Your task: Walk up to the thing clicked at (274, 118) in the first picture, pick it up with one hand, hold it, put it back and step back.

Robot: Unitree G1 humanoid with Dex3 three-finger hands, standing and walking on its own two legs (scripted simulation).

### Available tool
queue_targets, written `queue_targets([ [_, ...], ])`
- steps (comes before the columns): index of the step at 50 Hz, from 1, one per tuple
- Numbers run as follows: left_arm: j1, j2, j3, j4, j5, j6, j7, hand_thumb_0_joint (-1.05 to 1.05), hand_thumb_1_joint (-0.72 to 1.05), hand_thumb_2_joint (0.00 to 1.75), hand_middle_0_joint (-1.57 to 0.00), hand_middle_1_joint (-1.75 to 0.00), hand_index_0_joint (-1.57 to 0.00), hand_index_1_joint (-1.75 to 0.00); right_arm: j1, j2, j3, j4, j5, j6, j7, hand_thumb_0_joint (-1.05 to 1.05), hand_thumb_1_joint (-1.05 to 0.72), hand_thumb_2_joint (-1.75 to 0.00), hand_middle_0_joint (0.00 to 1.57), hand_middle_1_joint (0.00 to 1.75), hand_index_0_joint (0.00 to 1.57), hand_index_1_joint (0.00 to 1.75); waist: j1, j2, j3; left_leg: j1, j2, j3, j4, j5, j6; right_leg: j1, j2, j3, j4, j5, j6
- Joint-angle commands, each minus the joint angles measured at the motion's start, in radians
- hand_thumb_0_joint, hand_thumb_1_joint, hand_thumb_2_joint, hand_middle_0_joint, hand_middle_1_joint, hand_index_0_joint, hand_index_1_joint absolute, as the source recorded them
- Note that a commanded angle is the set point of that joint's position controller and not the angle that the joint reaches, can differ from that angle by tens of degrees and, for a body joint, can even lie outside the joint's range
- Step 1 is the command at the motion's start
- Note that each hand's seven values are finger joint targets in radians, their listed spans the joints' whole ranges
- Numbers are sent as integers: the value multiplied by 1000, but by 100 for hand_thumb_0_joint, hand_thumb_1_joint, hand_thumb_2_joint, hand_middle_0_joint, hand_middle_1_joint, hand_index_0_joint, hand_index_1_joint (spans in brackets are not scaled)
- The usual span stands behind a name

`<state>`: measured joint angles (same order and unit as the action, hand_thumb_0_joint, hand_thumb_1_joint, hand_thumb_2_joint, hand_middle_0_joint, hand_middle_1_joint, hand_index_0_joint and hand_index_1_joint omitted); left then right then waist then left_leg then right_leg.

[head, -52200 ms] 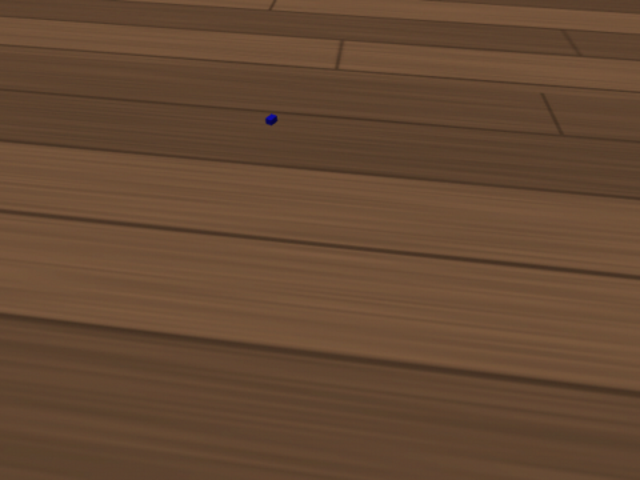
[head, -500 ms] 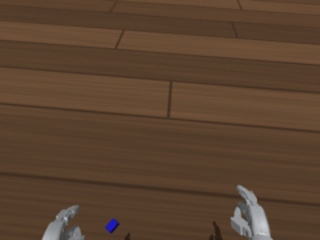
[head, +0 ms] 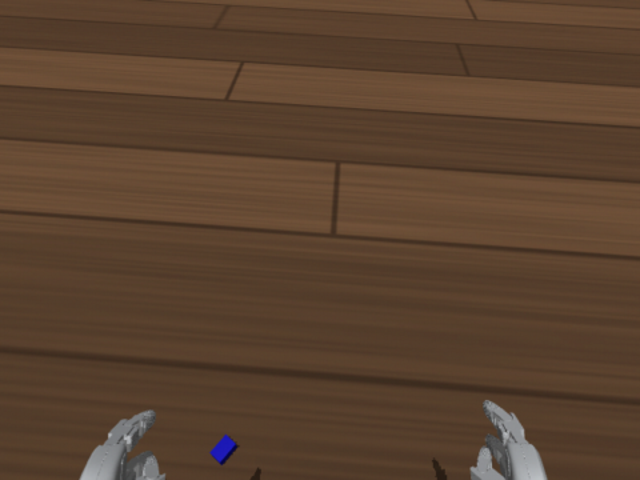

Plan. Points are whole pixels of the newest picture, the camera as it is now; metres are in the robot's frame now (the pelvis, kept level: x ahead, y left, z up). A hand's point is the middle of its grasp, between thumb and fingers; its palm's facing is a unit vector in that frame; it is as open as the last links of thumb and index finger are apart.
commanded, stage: home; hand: left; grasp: from above
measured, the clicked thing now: (223, 449) +0.35 +0.23 -0.70
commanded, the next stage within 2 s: stand in 1.50 s
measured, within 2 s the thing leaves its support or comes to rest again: neither
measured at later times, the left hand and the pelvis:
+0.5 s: hand out of the picture +0.16 +0.18 -0.05, palm faces +0.05 -0.98 -0.20, open 7.4 cm; pelvis +0.00 +0.00 +0.00, yaw +0 degrees
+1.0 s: hand out of the picture +0.17 +0.19 -0.05, palm faces +0.04 -0.98 -0.20, open 7.4 cm; pelvis +0.01 +0.00 +0.00, yaw +0 degrees
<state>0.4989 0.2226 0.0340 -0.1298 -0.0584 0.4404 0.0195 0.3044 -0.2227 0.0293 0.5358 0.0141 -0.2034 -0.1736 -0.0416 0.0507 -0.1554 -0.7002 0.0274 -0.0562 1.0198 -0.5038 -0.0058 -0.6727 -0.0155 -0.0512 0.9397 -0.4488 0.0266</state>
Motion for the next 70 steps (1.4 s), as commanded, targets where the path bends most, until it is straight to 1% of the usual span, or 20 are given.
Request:
queue_targets([
  [1, -23, 107, 57, -204, 4, -42, 8, 0, 90, 90, -20, -30, -20, -30, -86, -122, -49, -175, 1, -71, -12, 0, -90, -90, 20, 30, 20, 30, 6, 0, -77, 71, -21, 4, -186, 179, 16, 68, 37, -25, -141, 135, -27],
  [10, -25, 106, 59, -219, 8, -40, 8, 0, 90, 90, -20, -30, -20, -30, -81, -123, -53, -173, 0, -85, -17, 0, -90, -90, 20, 30, 20, 30, 4, 8, -92, 77, -21, 8, -186, 158, 14, 68, 37, -21, -140, 117, -26],
  [12, -13, 109, 57, -178, 9, -34, 7, 0, 90, 90, -20, -30, -20, -30, -81, -131, -54, -165, 0, -87, -17, 0, -90, -90, 20, 30, 20, 30, -4, 0, -56, 62, -18, 0, -197, 128, 15, 54, 40, -22, -142, 92, -25],
  [13, -44, 104, 48, -230, 5, -38, 6, 0, 90, 90, -20, -30, -20, -30, -88, -118, -46, -169, 0, -88, -16, 0, -90, -90, 20, 30, 20, 30, 4, 7, -68, 71, -17, -4, -193, 149, 14, 59, 37, -25, -142, 112, -25],
  [20, -13, 110, 62, -184, 10, -29, 6, 0, 90, 90, -20, -30, -20, -30, -81, -125, -51, -153, -1, -94, -20, 0, -90, -90, 20, 30, 20, 30, -2, 8, -65, 76, -20, 4, -189, 148, 15, 66, 35, -18, -145, 108, -25],
  [21, -39, 110, 53, -228, 10, -37, 5, 0, 90, 90, -20, -30, -20, -30, -91, -120, -49, -162, -1, -95, -19, 0, -90, -90, 20, 30, 20, 30, 2, 14, -74, 79, -19, 2, -187, 172, 14, 71, 36, -22, -142, 128, -26],
  [31, 1, 102, 53, -177, 11, -34, 8, 0, 90, 90, -20, -30, -20, -30, -80, -124, -55, -148, -5, -93, -22, 0, -90, -90, 20, 30, 20, 30, -1, 7, -101, 105, -17, 1, -174, 275, 8, 89, 39, -25, -121, 199, -29],
  [32, -20, 107, 57, -227, 9, -42, 9, 0, 90, 90, -20, -30, -20, -30, -83, -115, -52, -152, -6, -92, -20, 0, -90, -90, 20, 30, 20, 30, 9, 19, -115, 107, -19, 2, -165, 295, 7, 93, 38, -26, -121, 219, -29],
  [34, 9, 109, 53, -170, 12, -35, 8, 0, 90, 90, -20, -30, -20, -30, -78, -125, -55, -145, -6, -90, -21, 0, -90, -90, 20, 30, 20, 30, 2, -11, -91, 99, -19, 0, -169, 283, 10, 91, 39, -26, -124, 209, -27],
  [38, -36, 109, 52, -226, 10, -45, 8, 0, 90, 90, -20, -30, -20, -30, -86, -119, -54, -150, -6, -87, -19, 0, -90, -90, 20, 30, 20, 30, 9, 12, -92, 103, -19, 2, -169, 286, 8, 90, 37, -25, -127, 213, -28],
  [39, 12, 100, 58, -157, 10, -35, 7, 0, 90, 90, -20, -30, -20, -30, -80, -123, -56, -144, -6, -88, -19, 0, -90, -90, 20, 30, 20, 30, 3, -17, -85, 101, -16, -4, -173, 284, 8, 94, 39, -28, -124, 207, -27],
  [40, -1, 111, 58, -202, 11, -37, 8, 0, 90, 90, -20, -30, -20, -30, -76, -124, -57, -147, -6, -89, -16, 0, -90, -90, 20, 30, 20, 30, 8, 5, -120, 118, -14, -7, -173, 310, 4, 99, 39, -27, -114, 223, -30],
  [43, -2, 101, 47, -180, 13, -36, 7, 0, 90, 90, -20, -30, -20, -30, -84, -127, -57, -150, -5, -83, -14, 0, -90, -90, 20, 30, 20, 30, 6, 6, -67, 93, -11, -13, -191, 251, 4, 76, 39, -27, -120, 178, -29],
  [46, -16, 107, 53, -192, 10, -33, 7, 0, 90, 90, -20, -30, -20, -30, -81, -125, -56, -153, -4, -82, -13, 0, -90, -90, 20, 30, 20, 30, 3, 1, -78, 95, -13, -13, -190, 225, 8, 78, 39, -25, -126, 165, -27],
  [49, -6, 103, 56, -191, 6, -34, 4, 0, 90, 90, -20, -30, -20, -30, -78, -126, -56, -153, -4, -82, -12, 0, -90, -90, 20, 30, 20, 30, 1, 0, -103, 102, -13, -13, -180, 269, 6, 90, 37, -24, -117, 197, -29],
  [55, -33, 103, 49, -211, 6, -42, 6, 0, 90, 90, -20, -30, -20, -30, -79, -124, -55, -156, -5, -82, -13, 0, -90, -90, 20, 30, 20, 30, 5, 17, -81, 93, -12, -16, -191, 207, 6, 67, 38, -24, -125, 150, -27],
  [59, -2, 109, 69, -184, 5, -40, 7, 0, 90, 90, -20, -30, -20, -30, -72, -122, -57, -159, -4, -85, -15, 0, -90, -90, 20, 30, 20, 30, -2, -21, -102, 87, -24, 5, -165, 216, 15, 89, 35, -17, -137, 165, -24],
  [64, -34, 112, 56, -238, 7, -46, 6, 0, 90, 90, -20, -30, -20, -30, -81, -118, -56, -163, -5, -86, -16, 0, -90, -90, 20, 30, 20, 30, 5, 4, -109, 94, -23, 5, -161, 256, 12, 88, 35, -21, -129, 200, -25],
  [65, 13, 110, 66, -175, 9, -38, 8, 0, 90, 90, -20, -30, -20, -30, -73, -124, -59, -154, -4, -84, -16, 0, -90, -90, 20, 30, 20, 30, 6, -8, -103, 93, -23, 4, -163, 258, 11, 91, 35, -18, -126, 197, -26],
  [70, 1, 102, 55, -184, 5, -40, 4, 0, 90, 90, -20, -30, -20, -30, -75, -122, -57, -156, -4, -81, -16, 0, -90, -90, 20, 30, 20, 30, -5, -15, -116, 97, -23, 4, -157, 264, 15, 98, 34, -18, -130, 207, -25],
])
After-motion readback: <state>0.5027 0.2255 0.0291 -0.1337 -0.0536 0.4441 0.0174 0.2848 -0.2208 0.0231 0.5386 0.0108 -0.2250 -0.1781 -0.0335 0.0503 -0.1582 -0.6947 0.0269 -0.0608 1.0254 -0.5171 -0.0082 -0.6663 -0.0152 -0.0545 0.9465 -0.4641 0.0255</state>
